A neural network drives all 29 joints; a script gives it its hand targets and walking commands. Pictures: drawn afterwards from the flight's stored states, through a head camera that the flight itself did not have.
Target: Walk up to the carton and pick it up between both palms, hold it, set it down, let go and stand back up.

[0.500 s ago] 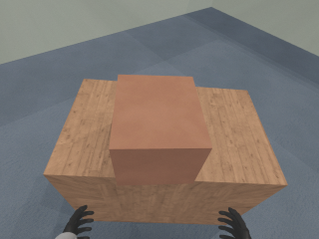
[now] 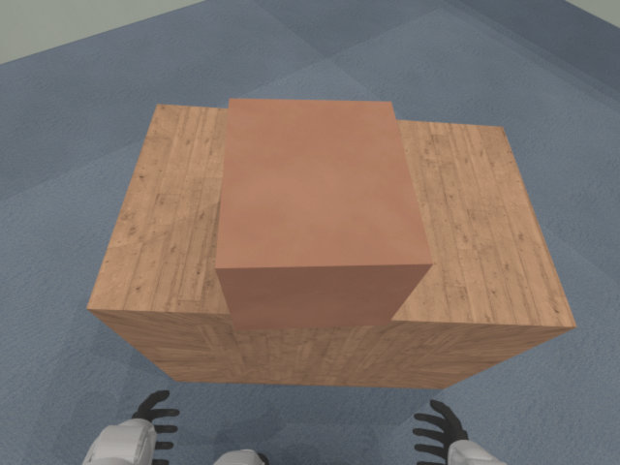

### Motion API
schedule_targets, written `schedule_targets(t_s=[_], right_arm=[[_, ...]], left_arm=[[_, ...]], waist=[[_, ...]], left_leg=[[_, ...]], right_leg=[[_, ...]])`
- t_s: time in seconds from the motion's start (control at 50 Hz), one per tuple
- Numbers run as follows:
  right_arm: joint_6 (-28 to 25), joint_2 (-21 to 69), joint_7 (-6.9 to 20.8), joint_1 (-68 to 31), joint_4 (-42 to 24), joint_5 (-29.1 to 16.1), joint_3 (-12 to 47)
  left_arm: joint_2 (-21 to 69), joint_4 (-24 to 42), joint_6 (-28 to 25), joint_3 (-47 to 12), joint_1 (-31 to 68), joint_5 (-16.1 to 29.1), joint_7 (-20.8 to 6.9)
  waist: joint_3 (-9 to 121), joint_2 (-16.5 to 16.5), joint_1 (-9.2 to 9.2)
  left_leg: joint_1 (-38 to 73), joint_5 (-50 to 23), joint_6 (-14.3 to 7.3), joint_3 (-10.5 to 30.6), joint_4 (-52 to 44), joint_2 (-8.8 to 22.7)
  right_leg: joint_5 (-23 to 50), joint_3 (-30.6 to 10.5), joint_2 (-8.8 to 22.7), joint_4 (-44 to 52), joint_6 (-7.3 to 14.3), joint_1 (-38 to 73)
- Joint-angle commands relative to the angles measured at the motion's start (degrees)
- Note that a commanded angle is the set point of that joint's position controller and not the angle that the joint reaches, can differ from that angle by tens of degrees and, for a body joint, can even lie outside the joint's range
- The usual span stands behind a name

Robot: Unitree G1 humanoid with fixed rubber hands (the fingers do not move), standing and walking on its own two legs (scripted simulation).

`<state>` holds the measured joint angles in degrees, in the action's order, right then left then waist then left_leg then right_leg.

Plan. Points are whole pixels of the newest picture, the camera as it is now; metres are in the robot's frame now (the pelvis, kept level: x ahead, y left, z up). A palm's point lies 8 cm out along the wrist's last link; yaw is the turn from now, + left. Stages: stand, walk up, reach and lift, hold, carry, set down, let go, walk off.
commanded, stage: set down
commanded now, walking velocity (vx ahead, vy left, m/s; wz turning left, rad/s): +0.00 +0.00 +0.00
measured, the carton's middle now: (312, 217) +0.47 +0.03 -0.03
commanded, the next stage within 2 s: let go in 0.20 s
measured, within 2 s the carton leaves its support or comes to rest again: neither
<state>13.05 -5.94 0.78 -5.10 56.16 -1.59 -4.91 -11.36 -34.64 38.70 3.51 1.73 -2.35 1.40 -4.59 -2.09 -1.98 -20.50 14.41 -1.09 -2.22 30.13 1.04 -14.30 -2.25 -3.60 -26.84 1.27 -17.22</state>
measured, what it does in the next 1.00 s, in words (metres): stands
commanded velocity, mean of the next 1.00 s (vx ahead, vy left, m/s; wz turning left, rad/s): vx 0.00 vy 0.00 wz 0.00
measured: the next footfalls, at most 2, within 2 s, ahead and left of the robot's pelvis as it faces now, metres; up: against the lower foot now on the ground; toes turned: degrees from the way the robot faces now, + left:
none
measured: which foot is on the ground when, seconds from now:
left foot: down 0.00-1.00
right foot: down 0.00-1.00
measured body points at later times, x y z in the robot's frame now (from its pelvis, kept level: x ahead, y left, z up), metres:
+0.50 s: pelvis -0.01 +0.00 +0.00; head +0.08 +0.03 +0.44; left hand +0.13 +0.24 -0.11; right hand +0.16 -0.22 -0.13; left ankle +0.01 +0.10 -0.74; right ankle -0.01 -0.11 -0.74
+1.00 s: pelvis -0.03 +0.00 +0.00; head -0.02 +0.01 +0.45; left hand +0.14 +0.23 -0.10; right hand +0.14 -0.23 -0.10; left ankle +0.01 +0.10 -0.74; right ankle -0.01 -0.11 -0.74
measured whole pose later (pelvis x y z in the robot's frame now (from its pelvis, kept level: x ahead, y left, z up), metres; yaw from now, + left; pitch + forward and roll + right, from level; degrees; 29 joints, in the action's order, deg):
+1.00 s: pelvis -0.03 +0.00 +0.00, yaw +0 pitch +0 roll +0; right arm -8.7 -6.4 2.8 5.4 48.6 5.1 -7.5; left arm -14.8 -27.5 17.7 -3.0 -8.9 3.0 2.0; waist -0.8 -2.6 -0.8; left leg -15.7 11.5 -1.0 -3.4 27.3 0.4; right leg -13.5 -2.1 -2.4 -28.0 1.4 -14.3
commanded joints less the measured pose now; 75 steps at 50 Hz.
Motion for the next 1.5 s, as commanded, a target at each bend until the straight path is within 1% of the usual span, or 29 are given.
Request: schedule_targets(t_s=[0.0,0.08,0.16,0.2,0.26,0.28,0.3,0.36,0.42,0.48,0.56,0.64,0.68,0.72,0.76,0.82,0.88,0.98,1.08,1.1,1.12,1.16,1.2,1.22,1.24,1.3,1.34,1.4,1.48], right_arm=[[3.2,-6.3,-0.8,-7.0,-4.5,-0.5,-0.7],[7.3,-6.2,-2.1,-8.4,-4.8,-1.7,0.2],[10.6,-6.9,-3.8,-8.3,-8.1,-3.1,0.9],[11.8,-7.6,-4.4,-7.4,-10.8,-3.8,1.0],[12.7,-9.0,-4.6,-4.6,-15.4,-4.2,0.9],[12.7,-9.5,-4.4,-3.1,-17.0,-4.3,0.5],[12.6,-9.8,-4.1,-2.1,-18.5,-4.2,0.5],[11.5,-11.2,-3.2,1.2,-21.8,-3.4,0.2],[8.6,-11.8,-1.9,4.1,-23.5,-2.6,0.1],[3.6,-11.3,-0.4,5.4,-24.0,-1.2,-0.2],[-6.4,-9.7,1.4,6.9,-22.1,1.5,-1.0],[-18.5,-7.3,1.8,8.5,-18.7,3.6,-1.7],[-22.6,-6.5,1.4,8.5,-17.7,4.2,-2.1],[-24.9,-6.5,1.0,7.7,-17.1,4.6,-2.5],[-25.8,-6.9,0.9,6.9,-16.6,5.1,-3.0],[-25.4,-7.8,1.1,5.3,-15.8,5.9,-4.0],[-24.1,-8.3,1.4,4.4,-15.0,6.5,-4.7],[-24.0,-8.1,1.9,4.5,-14.9,6.4,-4.9],[-25.8,-8.2,2.2,6.1,-16.1,5.6,-4.5],[-20.0,-10.2,1.3,17.2,-11.9,4.7,-0.5],[-17.2,-9.8,0.6,18.1,-11.3,4.6,-0.9],[-15.2,-9.7,0.3,16.7,-12.1,4.5,-0.4],[-15.6,-10.0,1.0,17.1,-11.9,4.1,-0.2],[-16.0,-10.1,1.4,17.7,-11.4,4.0,-0.1],[-16.5,-10.1,1.6,18.6,-10.7,3.8,-0.1],[-17.2,-10.6,1.4,21.5,-7.7,3.7,-0.1],[-17.3,-10.9,0.9,23.3,-5.8,3.6,-0.2],[-17.1,-10.7,0.2,25.8,-2.9,3.3,-0.2],[-16.7,-9.2,-0.7,28.4,0.7,3.0,0.0]], left_arm=[[-5.2,6.1,4.9,2.5,8.3,-1.3,0.1],[-4.4,5.4,10.3,3.9,10.6,-2.8,-0.6],[-4.2,7.8,14.7,4.6,10.7,-3.8,-1.3],[-4.3,10.8,16.2,4.7,9.6,-4.0,-1.6],[-4.7,16.8,17.2,4.0,6.2,-3.7,-1.6],[-5.1,19.5,17.2,3.8,4.7,-3.5,-1.6],[-5.1,21.4,17.1,3.3,3.5,-3.1,-1.5],[-5.7,26.2,15.7,1.6,-0.9,-1.5,-1.5],[-7.2,29.1,12.5,0.8,-5.3,-0.2,-1.7],[-8.5,29.5,6.9,0.0,-8.0,1.1,-1.7],[-10.2,27.6,-4.3,-0.9,-10.2,2.8,-1.4],[-11.7,24.0,-17.5,-1.2,-11.7,3.7,-1.3],[-12.1,22.8,-22.0,-1.4,-11.4,4.2,-1.0],[-12.3,21.5,-24.2,-1.8,-10.6,5.0,-0.8],[-12.2,20.3,-24.9,-2.3,-9.4,5.6,-0.4],[-12.2,18.2,-24.2,-2.9,-7.5,5.9,0.2],[-11.8,16.5,-23.0,-3.5,-6.0,5.7,0.8],[-10.7,15.6,-23.0,-3.9,-5.8,4.6,1.2],[-9.8,17.5,-24.9,-4.1,-7.8,4.4,1.4],[-6.7,9.2,-33.3,-1.1,-17.7,-0.6,-0.1],[-8.3,6.6,-37.2,-0.9,-19.8,-1.2,-1.0],[-6.8,5.0,-41.4,-1.1,-17.7,-1.5,-2.2],[-5.3,3.4,-42.9,-1.4,-16.5,-1.4,-2.2],[-5.1,2.4,-43.4,-1.3,-16.4,-1.2,-2.1],[-5.1,1.3,-43.7,-1.2,-16.7,-1.1,-1.8],[-5.1,-2.9,-44.4,-0.9,-19.3,-0.5,-1.3],[-4.9,-5.9,-44.6,-0.8,-21.2,0.0,-0.9],[-4.6,-10.5,-44.5,-0.8,-23.8,0.5,-0.3],[-3.2,-16.0,-43.8,-1.1,-26.6,0.9,0.4]], waist=[[18.2,3.5,0.36],[20.7,3.8,0.56],[23.8,4.4,0.58],[25.1,4.8,0.6],[26.0,5.6,0.62],[25.8,6.5,0.51],[25.2,6.4,0.52],[23.4,5.4,0.74],[21.6,5.0,0.19],[19.0,4.3,-0.21],[16.9,3.0,-0.22],[16.3,1.4,-0.05],[15.4,1.0,-0.11],[13.3,1.1,0.08],[11.1,1.5,0.35],[8.8,2.2,0.73],[8.1,2.5,1.08],[9.4,2.3,0.9],[10.3,2.3,0.41],[11.9,7.8,0.58],[8.1,6.1,1.0],[4.6,2.8,1.39],[4.6,0.4,1.97],[5.0,0.1,2.27],[5.7,0.4,2.44],[6.8,2.5,1.95],[6.9,2.8,1.62],[6.1,2.6,1.53],[5.0,2.5,1.48]], left_leg=[[13.7,-18.3,4.3,2.4,0.1,2.6],[11.3,-18.2,4.5,2.9,2.1,2.9],[9.8,-19.2,4.5,3.1,3.3,3.1],[9.6,-20.2,4.5,3.0,3.3,3.1],[10.6,-22.1,4.5,2.9,2.2,3.1],[10.3,-21.4,4.6,2.6,1.2,3.2],[10.3,-20.7,4.6,2.4,0.4,3.2],[12.4,-22.1,4.2,2.1,-1.1,3.0],[14.3,-22.7,4.0,1.4,-2.5,2.7],[15.5,-21.7,3.6,0.3,-3.5,2.2],[18.5,-20.5,2.6,-1.0,-3.9,1.6],[19.5,-20.0,1.6,-1.7,-3.8,1.1],[17.9,-17.4,1.1,-1.9,-4.4,0.9],[14.9,-13.1,0.8,-2.1,-5.6,0.7],[11.7,-8.4,0.7,-2.3,-6.7,0.7],[8.0,-2.2,0.8,-2.3,-8.2,0.8],[6.0,1.4,0.8,-2.4,-9.2,1.0],[6.0,1.8,0.6,-2.2,-9.3,1.1],[7.2,1.7,0.1,-2.1,-10.0,1.2],[5.6,13.1,-0.8,4.9,-10.7,4.3],[2.3,18.3,-1.1,6.2,-11.9,5.0],[0.5,15.4,-0.4,6.7,-11.0,4.2],[3.5,8.4,0.0,6.1,-8.7,3.5],[5.0,5.0,-0.1,5.9,-7.9,3.5],[6.1,2.5,-0.3,6.1,-7.7,3.6],[6.6,-2.5,-1.1,7.4,-8.8,4.6],[7.0,-5.4,-1.5,7.8,-9.4,4.8],[8.3,-10.1,-2.0,7.9,-9.5,5.0],[10.2,-16.9,-2.5,7.7,-9.1,5.1]], right_leg=[[16.6,-0.7,3.6,2.6,-0.6,-1.5],[18.3,-0.6,4.1,0.5,-0.3,-1.0],[20.5,-0.4,3.9,-1.3,0.2,0.7],[21.5,-0.3,3.6,-1.8,0.5,2.0],[22.3,-0.2,3.0,-1.4,1.1,3.7],[21.0,0.0,2.8,-1.0,1.3,5.1],[20.4,0.1,2.7,-0.4,1.6,5.8],[20.9,0.2,2.5,0.9,1.9,6.0],[21.0,0.1,2.5,2.4,1.9,6.6],[19.7,0.2,2.6,3.9,1.7,5.8],[17.4,0.0,2.9,5.8,0.9,3.5],[16.2,-0.8,3.2,6.8,-0.1,1.6],[14.2,-1.0,3.2,6.9,-0.4,1.6],[11.2,-1.1,3.3,7.0,-0.6,1.7],[7.6,-1.0,3.4,6.8,-0.7,1.7],[2.4,-0.9,3.7,6.7,-0.6,1.8],[-0.4,-0.6,4.1,6.4,-0.5,2.2],[0.5,-0.3,4.2,5.6,-0.3,3.5],[1.2,0.0,3.5,5.2,0.0,4.6],[-8.4,-2.1,5.6,5.4,0.6,4.3],[-12.1,-3.7,6.5,6.6,0.7,3.9],[-12.5,-6.5,8.0,9.2,1.0,0.9],[-11.4,-8.0,8.9,11.3,1.2,-1.7],[-9.7,-8.2,9.1,11.8,1.3,-2.0],[-7.4,-7.9,9.1,11.6,1.3,-1.4],[2.1,-5.7,8.4,9.0,1.1,2.7],[6.5,-4.9,8.5,8.0,0.9,4.9],[10.2,-4.2,8.7,7.4,0.7,6.3],[12.8,-3.2,8.9,6.8,0.1,7.4]])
